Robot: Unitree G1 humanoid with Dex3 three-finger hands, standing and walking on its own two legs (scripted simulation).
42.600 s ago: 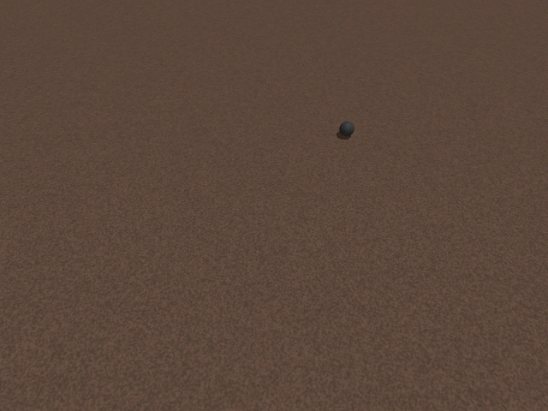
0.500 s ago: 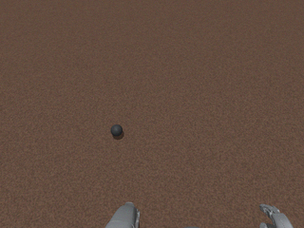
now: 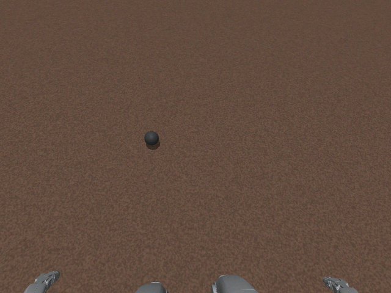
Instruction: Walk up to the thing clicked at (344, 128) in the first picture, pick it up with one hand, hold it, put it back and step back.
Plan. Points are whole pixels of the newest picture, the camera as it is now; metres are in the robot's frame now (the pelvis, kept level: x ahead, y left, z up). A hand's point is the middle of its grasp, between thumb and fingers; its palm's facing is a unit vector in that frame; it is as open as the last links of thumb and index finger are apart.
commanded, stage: step back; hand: left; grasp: from above
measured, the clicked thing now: (151, 138) +0.98 +0.24 -0.72
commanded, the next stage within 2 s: stand in 1.26 s
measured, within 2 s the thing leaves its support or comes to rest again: neither
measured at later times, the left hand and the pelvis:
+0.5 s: hand out of the picture -0.05 +0.28 -0.14, palm faces +0.03 -0.91 -0.41, open 7.4 cm; pelvis -0.09 +0.00 +0.00, yaw +1 degrees
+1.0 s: hand out of the picture +0.01 +0.27 -0.15, palm faces +0.05 -0.93 -0.35, open 7.4 cm; pelvis -0.05 +0.01 +0.00, yaw +2 degrees
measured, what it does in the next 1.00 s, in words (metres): steps on the spot: right foot, then left foot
